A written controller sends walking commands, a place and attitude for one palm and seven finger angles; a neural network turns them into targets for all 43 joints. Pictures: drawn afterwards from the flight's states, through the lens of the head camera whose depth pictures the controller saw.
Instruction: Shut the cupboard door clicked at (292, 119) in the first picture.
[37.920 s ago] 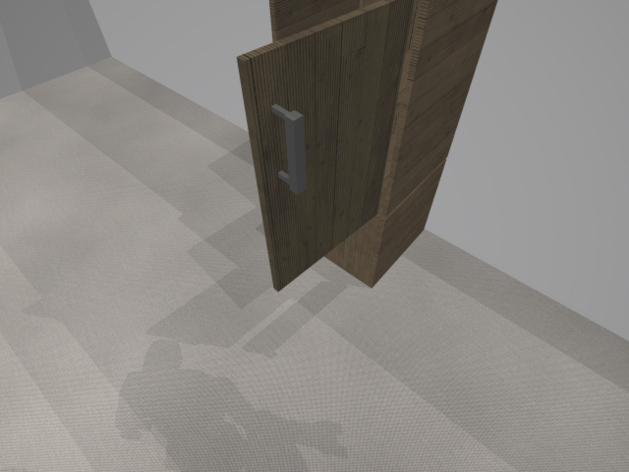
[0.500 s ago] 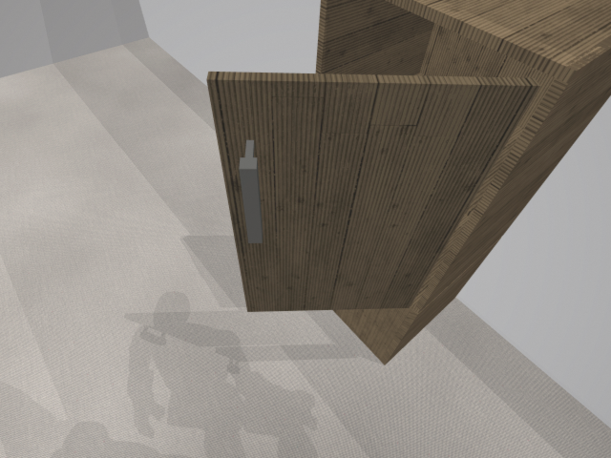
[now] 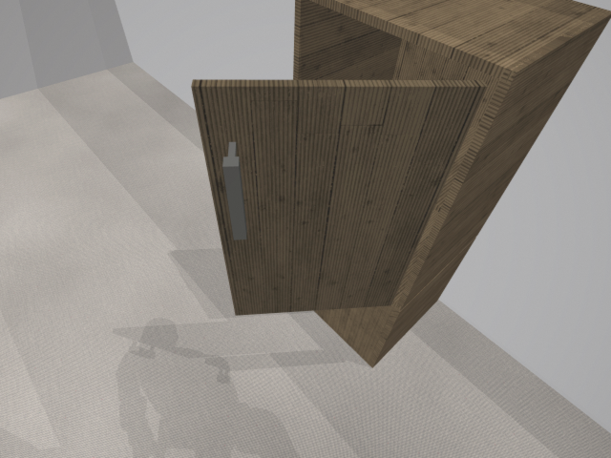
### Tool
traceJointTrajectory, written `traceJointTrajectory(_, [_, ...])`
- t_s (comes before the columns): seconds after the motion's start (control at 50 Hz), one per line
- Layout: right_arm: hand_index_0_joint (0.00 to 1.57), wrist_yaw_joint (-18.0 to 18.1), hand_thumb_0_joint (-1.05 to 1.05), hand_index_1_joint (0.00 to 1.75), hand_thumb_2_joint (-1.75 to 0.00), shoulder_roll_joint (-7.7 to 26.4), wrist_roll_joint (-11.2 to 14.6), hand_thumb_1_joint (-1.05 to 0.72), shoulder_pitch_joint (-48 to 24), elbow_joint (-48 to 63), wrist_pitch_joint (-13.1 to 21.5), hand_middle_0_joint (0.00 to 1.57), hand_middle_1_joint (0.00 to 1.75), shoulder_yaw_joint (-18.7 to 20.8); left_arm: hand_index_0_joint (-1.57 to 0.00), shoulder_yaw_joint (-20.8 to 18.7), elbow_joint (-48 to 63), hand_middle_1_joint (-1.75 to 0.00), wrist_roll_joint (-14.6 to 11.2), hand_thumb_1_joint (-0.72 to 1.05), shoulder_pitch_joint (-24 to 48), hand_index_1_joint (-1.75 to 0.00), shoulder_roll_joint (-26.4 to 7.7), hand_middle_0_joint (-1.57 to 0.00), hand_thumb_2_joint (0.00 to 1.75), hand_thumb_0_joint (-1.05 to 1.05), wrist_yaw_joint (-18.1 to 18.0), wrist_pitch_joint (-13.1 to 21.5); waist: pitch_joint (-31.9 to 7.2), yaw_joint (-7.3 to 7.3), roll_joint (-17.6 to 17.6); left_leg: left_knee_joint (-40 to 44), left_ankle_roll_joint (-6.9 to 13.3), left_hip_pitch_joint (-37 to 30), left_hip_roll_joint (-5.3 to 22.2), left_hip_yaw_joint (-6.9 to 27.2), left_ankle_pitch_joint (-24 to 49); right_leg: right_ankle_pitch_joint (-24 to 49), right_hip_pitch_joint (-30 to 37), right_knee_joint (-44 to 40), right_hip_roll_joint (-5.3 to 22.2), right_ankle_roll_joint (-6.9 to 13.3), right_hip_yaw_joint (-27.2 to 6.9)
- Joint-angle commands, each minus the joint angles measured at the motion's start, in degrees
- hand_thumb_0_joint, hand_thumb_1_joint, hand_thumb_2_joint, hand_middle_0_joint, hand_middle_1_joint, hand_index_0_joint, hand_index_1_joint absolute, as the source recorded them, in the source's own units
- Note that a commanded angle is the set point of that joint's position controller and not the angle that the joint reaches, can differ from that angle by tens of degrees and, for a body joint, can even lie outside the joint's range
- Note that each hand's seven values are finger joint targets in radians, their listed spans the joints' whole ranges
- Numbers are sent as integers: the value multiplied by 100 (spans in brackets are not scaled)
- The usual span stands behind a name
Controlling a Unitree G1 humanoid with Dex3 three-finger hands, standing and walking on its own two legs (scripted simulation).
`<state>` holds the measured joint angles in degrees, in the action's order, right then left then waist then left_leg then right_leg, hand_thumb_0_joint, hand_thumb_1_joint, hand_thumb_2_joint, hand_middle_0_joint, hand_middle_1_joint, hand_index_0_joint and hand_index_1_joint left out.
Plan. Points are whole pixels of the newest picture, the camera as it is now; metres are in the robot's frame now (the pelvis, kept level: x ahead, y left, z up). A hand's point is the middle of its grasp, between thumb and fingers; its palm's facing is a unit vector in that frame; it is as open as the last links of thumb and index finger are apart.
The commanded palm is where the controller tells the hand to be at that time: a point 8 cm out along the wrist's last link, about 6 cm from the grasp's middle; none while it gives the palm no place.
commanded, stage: come to a stop and stand still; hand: left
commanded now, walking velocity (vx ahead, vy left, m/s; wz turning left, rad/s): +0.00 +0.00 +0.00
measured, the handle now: (236, 193) +0.47 +0.13 +0.08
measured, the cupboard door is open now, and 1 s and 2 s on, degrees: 53 53 53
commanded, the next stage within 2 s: look again from close up in 0.04 s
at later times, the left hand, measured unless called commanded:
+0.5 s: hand out of the picture +0.01 +0.19 -0.18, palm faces +0.02 -0.98 -0.22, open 7.4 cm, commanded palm none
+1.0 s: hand out of the picture +0.02 +0.18 -0.19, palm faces +0.00 -0.98 -0.18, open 7.4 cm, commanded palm none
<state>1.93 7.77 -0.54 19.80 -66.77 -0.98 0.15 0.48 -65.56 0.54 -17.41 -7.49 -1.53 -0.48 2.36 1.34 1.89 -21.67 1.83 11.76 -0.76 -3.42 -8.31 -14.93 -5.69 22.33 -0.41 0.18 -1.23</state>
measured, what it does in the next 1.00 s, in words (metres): stands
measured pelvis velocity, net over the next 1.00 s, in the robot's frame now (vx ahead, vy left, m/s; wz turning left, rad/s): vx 0.03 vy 0.00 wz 0.03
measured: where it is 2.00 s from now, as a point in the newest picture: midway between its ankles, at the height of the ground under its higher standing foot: outside the picture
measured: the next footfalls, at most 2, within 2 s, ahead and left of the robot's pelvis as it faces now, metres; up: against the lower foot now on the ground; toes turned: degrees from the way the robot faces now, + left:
right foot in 1.68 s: +0.09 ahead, -0.27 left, +0.00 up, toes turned +3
left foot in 1.92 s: +0.10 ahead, -0.05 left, +0.00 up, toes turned +9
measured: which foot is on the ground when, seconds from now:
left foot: down 0.00-1.00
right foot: down 0.00-1.00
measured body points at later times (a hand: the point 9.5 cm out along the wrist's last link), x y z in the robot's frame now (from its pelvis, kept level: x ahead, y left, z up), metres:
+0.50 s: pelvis +0.01 +0.02 -0.01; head +0.02 +0.01 +0.44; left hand +0.01 +0.25 -0.16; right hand +0.04 -0.21 -0.17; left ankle +0.04 +0.10 -0.74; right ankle -0.03 -0.12 -0.74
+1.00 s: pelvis +0.03 +0.00 -0.01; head +0.04 +0.02 +0.44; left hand +0.02 +0.23 -0.17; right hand +0.06 -0.23 -0.16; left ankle +0.04 +0.10 -0.74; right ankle -0.03 -0.12 -0.74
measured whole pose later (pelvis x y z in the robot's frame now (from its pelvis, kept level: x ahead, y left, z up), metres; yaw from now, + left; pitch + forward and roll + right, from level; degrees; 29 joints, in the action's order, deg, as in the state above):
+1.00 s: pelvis +0.03 +0.00 -0.01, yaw +2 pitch +1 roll +1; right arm 1.6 8.8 -1.1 12.8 -61.5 0.0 -0.1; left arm 0.5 -60.8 1.6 -16.5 -11.7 -1.3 -0.8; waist 1.3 0.5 3.2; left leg -28.6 2.5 16.0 -2.0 -2.2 -13.5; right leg -20.7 -9.1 29.0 0.8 -0.1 0.2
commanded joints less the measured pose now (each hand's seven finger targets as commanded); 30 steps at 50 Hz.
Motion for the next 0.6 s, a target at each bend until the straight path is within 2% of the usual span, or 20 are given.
traceJointTrajectory(0.0, [20,24,0,30,-90,541,-2,-90,229,167,129,20,30,115,-20,-113,102,-30,-3,90,-397,-30,-452,-20,90,0,-69,76,363,-66,-139,547,-62,-177,558,759,-617,-180,-784,-605,514,185,-494])
traceJointTrajectory(0.1, [20,46,0,30,-90,505,11,-90,227,164,159,20,30,109,-20,-97,33,-30,-7,90,-516,-30,-355,-20,90,0,-84,99,289,-66,-185,470,-42,-279,588,761,-324,76,-752,-568,521,182,-465])
traceJointTrajectory(0.12, [20,-69,0,30,-90,659,15,-90,-373,566,310,20,30,24,-20,-13,67,-30,147,90,-670,-30,-549,-20,90,0,-272,340,356,-255,-715,-709,-165,133,663,551,751,1287,-826,-445,724,187,-458])
traceJointTrajectory(0.14, [20,-105,0,30,-90,418,-1,-90,-104,712,256,20,30,40,-20,-83,319,-30,53,90,-526,-30,-790,-20,90,0,-234,336,80,21,-646,-564,-133,51,493,601,-480,-122,-968,-427,799,312,-596])
traceJointTrajectory(0.16, [20,-108,0,30,-90,406,-70,-90,-118,684,287,20,30,33,-20,-113,353,-30,71,90,-460,-30,-733,-20,90,0,-196,378,100,-31,-1038,-520,-113,44,422,657,-95,418,-963,-288,793,373,-555])
traceJointTrajectory(0.18, [20,-86,0,30,-90,443,-41,-90,87,703,279,20,30,41,-20,-79,343,-30,41,90,-433,-30,-713,-20,90,0,-174,357,-73,37,-731,-437,-45,62,496,715,-250,-85,-852,-149,627,355,-443])
traceJointTrajectory(0.22, [20,-77,0,30,-90,540,-33,-90,73,797,268,20,30,73,-20,-54,381,-30,48,90,-524,-30,-529,-20,90,0,-156,313,-19,-9,-294,-369,36,271,515,820,-552,-442,-932,-19,488,329,-369])
traceJointTrajectory(0.24, [20,-72,0,30,-90,582,-36,-90,68,831,269,20,30,83,-20,-39,386,-30,47,90,-526,-30,-482,-20,90,0,-153,301,-13,-9,-165,-339,60,256,542,846,-549,-428,-976,57,461,326,-350])
traceJointTrajectory(0.28, [20,-74,0,30,-90,625,-37,-90,-4,904,270,20,30,87,-20,-43,478,-30,54,90,-515,-30,-510,-20,90,0,-151,278,143,-55,-196,-230,89,411,547,885,-633,-419,-1006,145,433,306,-334])
traceJointTrajectory(0.34, [20,-80,0,30,-90,739,-29,-90,-99,933,266,20,30,109,-20,-51,554,-30,60,90,-503,-30,-551,-20,90,0,-144,249,337,-93,141,-56,119,471,587,957,-777,-473,-1133,185,400,268,-333])
traceJointTrajectory(0.36, [20,-81,0,30,-90,719,-27,-90,-102,924,280,20,30,102,-20,-58,575,-30,71,90,-493,-30,-580,-20,90,0,-138,248,343,-106,-38,-19,142,508,575,943,-655,-375,-1053,191,422,265,-294])
traceJointTrajectory(0.38, [20,-82,0,30,-90,750,-26,-90,-178,924,287,20,30,102,-20,-63,586,-30,60,90,-505,-30,-633,-20,90,0,-134,251,340,-129,55,-27,138,446,567,926,-569,-291,-1074,185,427,258,-336])
traceJointTrajectory(0.44, [20,-76,0,30,-90,888,-20,-90,-245,932,322,20,30,116,-20,-82,643,-30,55,90,-454,-30,-743,-20,90,0,-128,243,188,-138,35,-15,161,246,615,889,-208,-14,-979,208,436,225,-334])
traceJointTrajectory(0.5, [20,-65,0,30,-90,971,-20,-90,-346,935,357,20,30,113,-20,-110,678,-30,51,90,-409,-30,-883,-20,90,0,-121,240,-47,-166,-101,-110,175,55,615,820,321,364,-784,231,482,201,-325])
traceJointTrajectory(0.58, [20,-57,0,30,-90,1040,-13,-90,-495,915,356,20,30,110,-20,-116,728,-30,47,90,-304,-30,-1032,-20,90,0,-111,231,-88,-172,-109,-168,166,-53,616,746,589,635,-701,157,530,183,-357])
